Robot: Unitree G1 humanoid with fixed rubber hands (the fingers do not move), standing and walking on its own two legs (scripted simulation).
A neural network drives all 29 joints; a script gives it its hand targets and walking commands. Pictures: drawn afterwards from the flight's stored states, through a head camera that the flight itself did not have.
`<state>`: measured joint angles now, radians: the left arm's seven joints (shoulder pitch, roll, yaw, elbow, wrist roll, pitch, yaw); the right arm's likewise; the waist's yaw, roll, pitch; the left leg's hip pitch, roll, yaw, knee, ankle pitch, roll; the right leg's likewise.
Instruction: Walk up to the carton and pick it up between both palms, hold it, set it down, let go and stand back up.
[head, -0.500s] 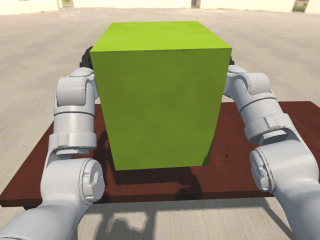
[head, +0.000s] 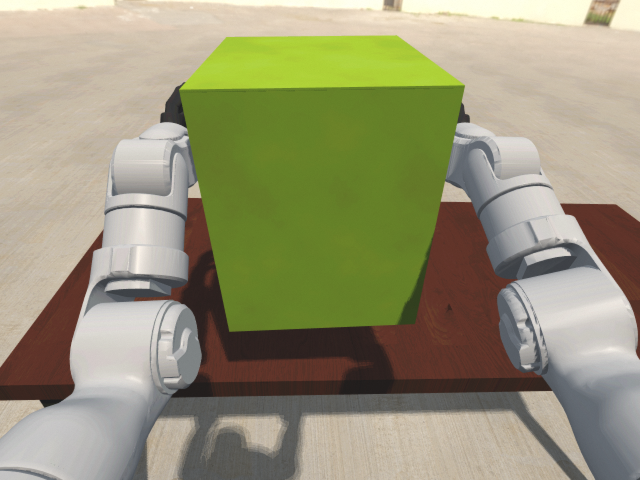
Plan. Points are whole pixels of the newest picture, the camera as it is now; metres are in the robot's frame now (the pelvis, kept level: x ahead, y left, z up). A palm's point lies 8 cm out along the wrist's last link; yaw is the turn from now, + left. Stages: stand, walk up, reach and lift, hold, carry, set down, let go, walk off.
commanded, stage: hold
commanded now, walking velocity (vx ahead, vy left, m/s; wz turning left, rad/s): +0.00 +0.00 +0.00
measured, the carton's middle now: (317, 175) +0.39 +0.00 +0.26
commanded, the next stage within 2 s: none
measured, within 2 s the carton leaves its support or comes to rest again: neither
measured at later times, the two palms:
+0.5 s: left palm (179, 139) +0.38 +0.16 +0.31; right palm (453, 139) +0.38 -0.16 +0.32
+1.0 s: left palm (171, 133) +0.38 +0.16 +0.32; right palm (448, 135) +0.38 -0.15 +0.32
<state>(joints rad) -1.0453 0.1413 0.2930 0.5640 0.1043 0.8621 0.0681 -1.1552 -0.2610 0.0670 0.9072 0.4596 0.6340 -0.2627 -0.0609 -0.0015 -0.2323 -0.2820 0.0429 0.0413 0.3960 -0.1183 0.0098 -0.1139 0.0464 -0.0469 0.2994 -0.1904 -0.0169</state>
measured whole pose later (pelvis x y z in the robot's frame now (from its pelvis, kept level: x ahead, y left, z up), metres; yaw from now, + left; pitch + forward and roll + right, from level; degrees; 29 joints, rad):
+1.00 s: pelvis +0.00 +0.00 +0.00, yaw +1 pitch +0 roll -2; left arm -1.11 0.15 0.30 0.65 0.11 0.84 0.08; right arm -1.19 -0.26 0.04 0.97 0.43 0.63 -0.25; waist -0.06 -0.01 -0.24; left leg -0.28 0.04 0.03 0.40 -0.12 0.01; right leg -0.10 0.05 -0.06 0.28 -0.18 -0.02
